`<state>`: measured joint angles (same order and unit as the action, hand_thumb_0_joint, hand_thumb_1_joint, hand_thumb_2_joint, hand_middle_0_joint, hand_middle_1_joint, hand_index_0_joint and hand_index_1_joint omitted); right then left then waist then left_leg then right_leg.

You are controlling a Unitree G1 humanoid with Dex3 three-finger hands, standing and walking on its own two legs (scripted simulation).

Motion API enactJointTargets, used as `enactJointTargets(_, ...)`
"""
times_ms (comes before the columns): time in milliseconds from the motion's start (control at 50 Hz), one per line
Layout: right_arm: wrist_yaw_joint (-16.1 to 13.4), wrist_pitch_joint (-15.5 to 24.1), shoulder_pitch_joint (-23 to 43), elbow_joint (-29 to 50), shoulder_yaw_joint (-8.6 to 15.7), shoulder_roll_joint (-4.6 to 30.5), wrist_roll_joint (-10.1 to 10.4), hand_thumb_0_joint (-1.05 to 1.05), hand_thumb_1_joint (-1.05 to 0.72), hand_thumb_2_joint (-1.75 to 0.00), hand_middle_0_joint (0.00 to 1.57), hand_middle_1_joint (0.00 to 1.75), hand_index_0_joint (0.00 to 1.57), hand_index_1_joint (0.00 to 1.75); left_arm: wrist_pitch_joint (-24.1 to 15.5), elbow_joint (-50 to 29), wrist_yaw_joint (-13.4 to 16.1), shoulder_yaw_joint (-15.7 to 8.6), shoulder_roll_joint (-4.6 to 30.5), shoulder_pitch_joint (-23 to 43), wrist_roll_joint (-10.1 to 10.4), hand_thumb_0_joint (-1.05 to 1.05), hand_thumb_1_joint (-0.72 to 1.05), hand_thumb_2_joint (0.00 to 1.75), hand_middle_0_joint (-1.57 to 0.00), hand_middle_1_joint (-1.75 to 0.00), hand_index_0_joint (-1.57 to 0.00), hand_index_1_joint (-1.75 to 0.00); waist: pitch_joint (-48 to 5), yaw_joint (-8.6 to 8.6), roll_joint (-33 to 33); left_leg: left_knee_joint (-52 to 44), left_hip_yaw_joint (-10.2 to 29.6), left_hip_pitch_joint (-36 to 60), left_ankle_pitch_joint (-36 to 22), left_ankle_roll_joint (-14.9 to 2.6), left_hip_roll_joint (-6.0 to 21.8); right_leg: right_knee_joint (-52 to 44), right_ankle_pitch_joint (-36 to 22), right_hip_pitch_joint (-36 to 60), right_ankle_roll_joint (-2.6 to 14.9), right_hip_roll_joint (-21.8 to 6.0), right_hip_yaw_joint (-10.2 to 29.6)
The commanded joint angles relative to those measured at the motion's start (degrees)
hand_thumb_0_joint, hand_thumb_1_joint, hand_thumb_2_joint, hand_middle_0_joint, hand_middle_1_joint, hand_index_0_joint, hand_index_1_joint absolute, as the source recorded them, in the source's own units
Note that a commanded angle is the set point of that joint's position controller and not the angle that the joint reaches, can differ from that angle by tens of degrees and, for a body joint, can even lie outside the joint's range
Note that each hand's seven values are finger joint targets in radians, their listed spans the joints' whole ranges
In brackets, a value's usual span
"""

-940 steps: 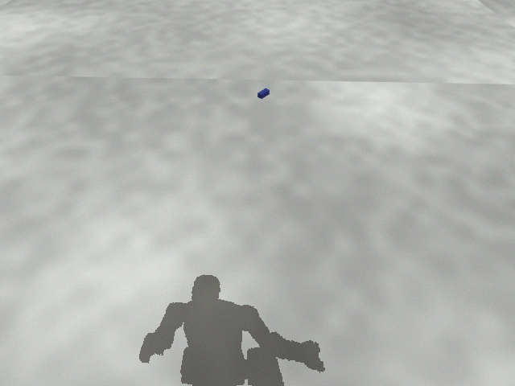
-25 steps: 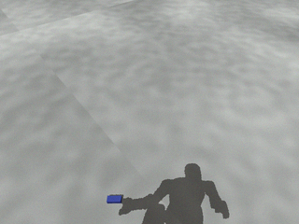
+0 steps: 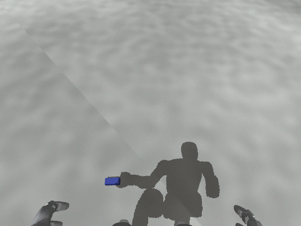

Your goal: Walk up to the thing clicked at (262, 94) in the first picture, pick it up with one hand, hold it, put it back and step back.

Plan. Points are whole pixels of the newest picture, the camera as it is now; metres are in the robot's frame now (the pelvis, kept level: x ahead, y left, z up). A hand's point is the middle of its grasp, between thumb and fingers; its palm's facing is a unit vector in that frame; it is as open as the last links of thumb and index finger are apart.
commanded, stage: rise first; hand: left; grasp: from above
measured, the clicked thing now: (112, 181) +0.42 +0.24 -0.72
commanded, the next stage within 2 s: none
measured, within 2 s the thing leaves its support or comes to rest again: neither
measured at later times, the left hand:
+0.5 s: hand out of the picture +0.14 +0.27 -0.23, palm faces -0.28 -0.80 -0.54, open 13.0 cm
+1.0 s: hand (85, 200) +0.27 +0.30 -0.44, palm faces -0.47 -0.31 -0.83, open 12.3 cm
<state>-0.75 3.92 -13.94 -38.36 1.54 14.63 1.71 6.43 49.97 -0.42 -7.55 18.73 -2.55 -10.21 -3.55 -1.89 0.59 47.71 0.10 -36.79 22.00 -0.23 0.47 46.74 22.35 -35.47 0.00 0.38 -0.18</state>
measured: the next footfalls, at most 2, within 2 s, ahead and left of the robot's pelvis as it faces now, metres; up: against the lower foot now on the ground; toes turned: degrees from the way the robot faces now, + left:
none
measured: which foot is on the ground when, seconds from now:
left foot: down 0.00-1.00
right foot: down 0.00-1.00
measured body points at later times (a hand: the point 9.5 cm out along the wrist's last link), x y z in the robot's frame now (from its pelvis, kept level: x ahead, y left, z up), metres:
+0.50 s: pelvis -0.01 +0.00 -0.09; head +0.12 +0.02 +0.34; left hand +0.16 +0.31 -0.20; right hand +0.19 -0.24 -0.18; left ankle +0.01 +0.12 -0.70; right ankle +0.01 -0.12 -0.70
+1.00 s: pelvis -0.08 +0.00 -0.30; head +0.13 +0.01 +0.10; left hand +0.29 +0.31 -0.39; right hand +0.06 -0.28 -0.44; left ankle +0.01 +0.12 -0.70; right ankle +0.00 -0.12 -0.70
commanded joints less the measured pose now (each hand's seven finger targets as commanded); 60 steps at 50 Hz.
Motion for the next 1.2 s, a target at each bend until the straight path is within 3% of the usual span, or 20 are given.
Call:
enactJointTargets(0,-0.7,4.1,1.0,9.7,3.9,8.8,-0.5,0.00,-0.91,-0.90,0.20,0.30,0.20,0.30,-1.7,-14.2,0.9,-4.5,11.5,-1.0,-1.4,0.00,-0.38,0.80,-0.30,-0.87,-0.29,-0.87,-13.4,1.19,0.8,0.0,0.5,2.2,-8.6,-0.39,-0.6,0.4,-6.7,-0.4,1.30,0.9,-1.4)
enactJointTargets(120,-1.4,5.7,1.5,11.6,3.8,7.9,-0.9,0.00,-0.95,-0.91,0.20,0.30,0.20,0.30,-1.4,-22.2,1.5,-4.9,11.4,-7.5,-4.6,0.00,-0.41,0.80,-0.32,-0.85,-0.31,-0.86,-15.6,0.79,2.7,6.4,0.1,-2.8,-6.2,-0.59,-0.6,6.1,-5.2,-6.4,1.28,0.6,-0.8)
enactJointTargets(280,-1.5,6.8,2.1,13.3,3.7,8.0,-0.9,0.00,-0.99,-0.92,0.20,0.30,0.20,0.30,1.6,-31.0,1.6,-3.5,10.4,-13.8,-5.8,0.00,-0.40,0.76,-0.34,-0.85,-0.34,-0.84,-19.9,0.36,2.9,13.4,1.2,-6.8,-10.8,-0.68,-0.2,12.8,-7.8,-12.1,1.31,0.8,-1.2)
enactJointTargets(380,-1.1,7.7,3.2,13.4,3.7,8.7,-1.1,0.00,-0.96,-0.91,0.20,0.30,0.20,0.30,1.2,-29.7,1.8,-3.3,11.3,-9.6,-8.6,0.00,-0.37,0.76,-0.32,-0.84,-0.32,-0.84,-18.2,-0.52,3.2,17.2,3.3,-12.5,-7.7,-0.29,0.5,19.2,-3.5,-21.0,1.62,1.0,-2.0)
enactJointTargets(420,-0.7,8.1,3.9,13.2,3.6,8.8,-1.2,0.00,-0.96,-0.91,0.20,0.30,0.20,0.30,-0.1,-27.6,1.9,-4.1,12.7,-7.6,-10.6,0.00,-0.37,0.76,-0.33,-0.84,-0.32,-0.84,-18.3,-0.01,3.5,20.4,3.0,-16.6,-5.8,-0.35,0.1,22.6,-2.2,-24.7,1.71,0.8,-1.8)
enactJointTargets(460,-0.1,8.7,4.0,13.0,3.7,8.8,-1.1,0.00,-0.96,-0.91,0.20,0.30,0.20,0.30,-2.1,-26.0,1.8,-2.6,12.0,-5.8,-12.7,0.00,-0.36,0.75,-0.32,-0.86,-0.33,-0.85,-20.9,-0.43,2.2,24.6,2.4,-20.1,-5.9,-0.74,-0.5,25.5,-2.7,-27.6,1.58,0.9,-1.7)
enactJointTargets(500,0.4,9.3,4.5,12.2,4.0,9.3,-1.2,0.00,-0.96,-0.91,0.20,0.30,0.20,0.30,-4.6,-24.8,2.1,-2.9,12.9,-2.8,-14.9,0.00,-0.34,0.74,-0.34,-0.84,-0.35,-0.83,-23.2,-0.55,2.5,28.6,2.1,-23.8,-4.9,-0.85,-0.9,28.9,-2.4,-31.1,1.56,0.9,-1.2)
enactJointTargets(540,1.0,9.5,5.1,11.2,4.2,10.0,-1.2,0.00,-0.94,-0.91,0.20,0.30,0.20,0.30,-7.6,-22.7,2.9,-4.6,16.4,0.4,-17.9,0.00,-0.31,0.74,-0.34,-0.84,-0.35,-0.83,-25.4,0.63,3.9,31.9,2.3,-27.1,-4.3,-0.60,-0.8,33.4,-1.5,-35.4,1.69,0.7,-1.1)
enactJointTargets(560,1.3,9.6,5.3,10.9,4.3,10.1,-1.3,0.00,-0.95,-0.91,0.20,0.30,0.20,0.30,-9.2,-22.1,3.2,-3.7,16.1,1.9,-19.6,0.00,-0.31,0.74,-0.36,-0.82,-0.36,-0.82,-27.3,0.37,4.3,33.7,2.5,-28.1,-4.5,-0.53,-0.9,35.6,-1.5,-37.5,1.68,0.9,-1.1)
enactJointTargets(640,2.2,9.3,5.3,8.9,4.9,11.3,-1.4,0.00,-0.94,-0.91,0.20,0.30,0.20,0.30,-14.3,-21.4,5.5,-5.0,20.6,7.9,-24.8,0.00,-0.34,0.79,-0.33,-0.83,-0.33,-0.84,-33.7,1.20,7.2,40.8,2.8,-31.7,-7.0,-0.36,-0.7,43.2,-3.0,-45.1,1.89,0.9,-1.2)
enactJointTargets(740,2.8,8.1,4.4,6.2,5.7,11.7,-1.4,0.00,-0.93,-0.91,0.20,0.30,0.20,0.30,-15.8,-15.3,9.4,-5.1,23.2,17.2,-30.2,0.00,-0.30,0.77,-0.36,-0.78,-0.35,-0.79,-37.1,0.79,2.6,48.4,1.2,-41.4,-2.6,-1.26,-1.1,46.1,-1.5,-47.9,1.39,1.3,-1.2)
enactJointTargets(780,3.0,7.6,3.4,4.7,5.8,11.9,-1.7,0.00,-0.95,-0.91,0.20,0.30,0.20,0.30,-16.2,-13.3,10.1,-5.2,24.9,22.2,-32.2,0.00,-0.28,0.74,-0.40,-0.76,-0.39,-0.77,-40.3,0.99,2.8,51.6,0.7,-43.1,-2.8,-1.40,-1.1,48.0,-1.8,-48.7,1.30,1.2,-1.2)
enactJointTargets(800,3.1,7.4,3.3,4.5,5.8,12.1,-1.9,0.00,-0.95,-0.91,0.20,0.30,0.20,0.30,-16.5,-11.3,10.3,-5.4,26.0,24.8,-33.2,0.00,-0.29,0.75,-0.39,-0.76,-0.38,-0.77,-40.7,0.62,2.0,52.8,0.8,-45.9,-0.1,-1.46,-1.2,48.9,0.5,-49.9,1.35,1.3,-1.4)
enactJointTargets(840,3.3,7.0,2.7,3.4,5.9,12.3,-2.0,0.00,-0.95,-0.91,0.20,0.30,0.20,0.30,-17.3,-9.2,10.7,-6.1,29.1,29.0,-35.4,0.00,-0.25,0.72,-0.42,-0.73,-0.42,-0.74,-42.9,1.59,2.2,54.8,0.6,-47.5,1.2,-1.41,-1.2,50.7,2.2,-51.1,1.45,1.3,-1.8)
enactJointTargets(860,3.4,6.7,2.0,2.7,6.0,12.4,-2.3,0.00,-0.96,-0.92,0.20,0.30,0.20,0.30,-17.7,-7.8,10.8,-5.2,28.4,30.9,-36.7,0.00,-0.28,0.75,-0.41,-0.73,-0.40,-0.74,-43.5,1.13,2.9,55.6,0.7,-47.7,2.1,-1.34,-1.1,51.7,3.0,-52.4,1.52,1.3,-2.0)
enactJointTargets(1020,3.9,4.6,1.1,0.8,5.3,12.5,-3.5,0.00,-0.89,-0.90,0.20,0.30,0.20,0.30,-22.1,1.4,13.2,-4.8,33.5,44.0,-44.1,0.00,-0.18,0.73,-0.41,-0.68,-0.40,-0.69,-38.8,-0.24,3.3,59.9,1.0,-58.5,14.9,-1.67,-1.2,56.3,15.2,-61.2,1.75,1.9,-3.8)
enactJointTargets(1080,4.2,3.4,0.6,0.0,4.7,12.3,-4.0,0.00,-0.87,-0.89,0.20,0.30,0.20,0.30,-23.3,5.0,15.0,-4.5,34.3,46.5,-47.4,0.00,-0.17,0.74,-0.40,-0.65,-0.38,-0.66,-38.3,-0.89,2.5,62.8,0.5,-62.0,15.0,-2.09,-1.8,57.5,16.1,-62.5,1.78,2.0,-3.8)
enactJointTargets(1140,4.6,2.3,0.1,-0.9,4.1,12.4,-4.7,0.00,-0.88,-0.90,0.20,0.30,0.20,0.30,-24.0,6.9,17.6,-3.1,34.6,51.1,-50.5,0.00,-0.14,0.72,-0.42,-0.62,-0.41,-0.63,-38.1,-1.98,4.4,64.4,0.6,-62.2,15.1,-2.09,-1.8,59.1,16.2,-65.7,1.95,2.1,-4.3)
enactJointTargets(1180,4.8,1.6,0.1,-1.5,4.0,13.3,-5.1,0.00,-0.88,-0.90,0.20,0.30,0.20,0.30,-24.0,8.8,19.3,-3.5,35.9,53.1,-52.5,0.00,-0.14,0.71,-0.42,-0.62,-0.41,-0.63,-37.0,-2.02,7.4,63.7,2.0,-60.5,16.8,-1.63,-1.4,61.8,16.8,-70.6,2.30,2.0,-5.6)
